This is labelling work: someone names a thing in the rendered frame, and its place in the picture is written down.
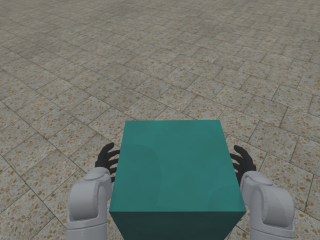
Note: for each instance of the robot left hand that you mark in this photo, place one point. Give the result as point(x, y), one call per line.
point(103, 159)

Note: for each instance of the robot right hand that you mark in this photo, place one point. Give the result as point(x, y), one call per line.
point(245, 163)

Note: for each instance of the left robot forearm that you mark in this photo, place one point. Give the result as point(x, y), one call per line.
point(87, 206)

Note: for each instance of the carton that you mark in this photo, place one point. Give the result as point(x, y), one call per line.
point(175, 180)

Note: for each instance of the right robot forearm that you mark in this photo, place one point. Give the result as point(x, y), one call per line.
point(272, 209)

